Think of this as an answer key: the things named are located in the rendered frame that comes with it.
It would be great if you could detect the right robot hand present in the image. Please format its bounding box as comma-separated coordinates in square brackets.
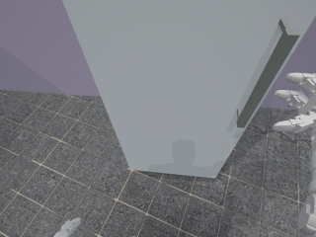
[273, 72, 316, 133]

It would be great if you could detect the right robot upper arm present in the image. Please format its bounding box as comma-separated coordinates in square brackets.
[297, 194, 316, 237]

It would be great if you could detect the handle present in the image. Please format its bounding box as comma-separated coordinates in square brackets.
[236, 19, 300, 128]

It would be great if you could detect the left robot hand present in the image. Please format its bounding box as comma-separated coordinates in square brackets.
[53, 217, 81, 237]

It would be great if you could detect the fridge door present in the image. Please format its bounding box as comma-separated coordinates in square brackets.
[62, 0, 316, 179]

